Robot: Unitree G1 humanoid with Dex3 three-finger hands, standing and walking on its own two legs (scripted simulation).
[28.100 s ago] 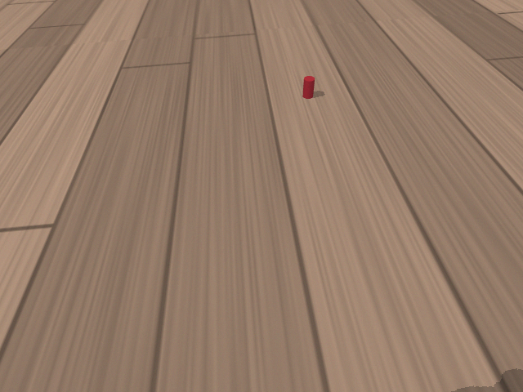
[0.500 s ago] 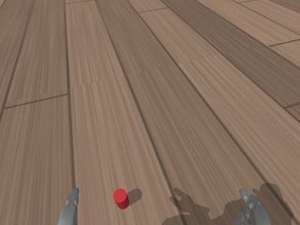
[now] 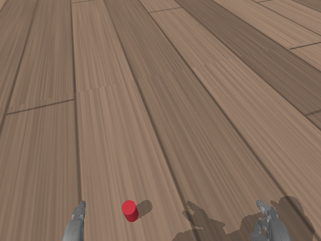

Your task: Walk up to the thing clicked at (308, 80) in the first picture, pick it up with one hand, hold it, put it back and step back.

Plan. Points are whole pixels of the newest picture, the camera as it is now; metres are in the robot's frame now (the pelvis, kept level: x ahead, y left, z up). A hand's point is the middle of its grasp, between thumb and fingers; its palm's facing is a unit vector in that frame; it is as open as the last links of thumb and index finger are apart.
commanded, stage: home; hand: left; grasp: from the side
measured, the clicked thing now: (130, 211) +0.41 +0.22 -0.66
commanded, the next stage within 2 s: stand in 0.60 s
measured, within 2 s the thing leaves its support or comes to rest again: neither
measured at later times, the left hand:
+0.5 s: hand (99, 233) +0.18 +0.18 -0.06, palm faces +0.10 -0.96 -0.27, open 17.4 cm
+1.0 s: hand (99, 234) +0.18 +0.18 -0.06, palm faces +0.11 -0.96 -0.27, open 12.9 cm
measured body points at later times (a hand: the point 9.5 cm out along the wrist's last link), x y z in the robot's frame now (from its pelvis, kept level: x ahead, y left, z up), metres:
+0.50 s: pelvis +0.01 +0.00 +0.00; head +0.03 +0.01 +0.45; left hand +0.17 +0.23 -0.04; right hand +0.17 -0.24 -0.07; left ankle +0.02 +0.13 -0.69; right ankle +0.01 -0.13 -0.69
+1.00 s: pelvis +0.01 +0.00 +0.00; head +0.03 +0.01 +0.45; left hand +0.17 +0.23 -0.04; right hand +0.17 -0.24 -0.07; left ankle +0.02 +0.13 -0.69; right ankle +0.01 -0.13 -0.69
